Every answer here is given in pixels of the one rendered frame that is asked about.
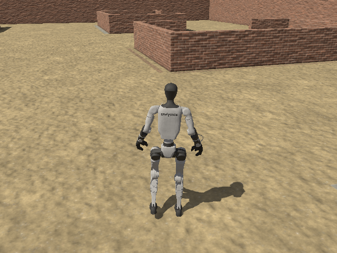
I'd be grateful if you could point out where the right robot upper arm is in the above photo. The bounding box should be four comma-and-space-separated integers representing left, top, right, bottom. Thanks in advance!
181, 106, 195, 135

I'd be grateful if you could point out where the left robot thigh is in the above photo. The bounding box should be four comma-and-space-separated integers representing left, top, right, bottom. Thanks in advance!
150, 147, 161, 179

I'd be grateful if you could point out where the robot right hand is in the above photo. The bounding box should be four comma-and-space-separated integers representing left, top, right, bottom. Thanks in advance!
191, 144, 203, 156

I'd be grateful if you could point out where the left robot forearm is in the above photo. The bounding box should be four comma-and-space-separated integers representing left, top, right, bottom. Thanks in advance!
137, 125, 147, 142

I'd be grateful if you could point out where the left robot upper arm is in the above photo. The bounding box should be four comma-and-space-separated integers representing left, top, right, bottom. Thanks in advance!
143, 105, 159, 134

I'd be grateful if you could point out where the robot left hand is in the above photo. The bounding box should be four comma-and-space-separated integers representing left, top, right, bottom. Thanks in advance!
136, 140, 148, 151

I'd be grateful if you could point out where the robot left foot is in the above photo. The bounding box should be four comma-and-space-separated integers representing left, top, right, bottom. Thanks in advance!
150, 203, 157, 215

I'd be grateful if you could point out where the right robot forearm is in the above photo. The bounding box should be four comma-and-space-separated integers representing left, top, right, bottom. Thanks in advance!
191, 128, 201, 147

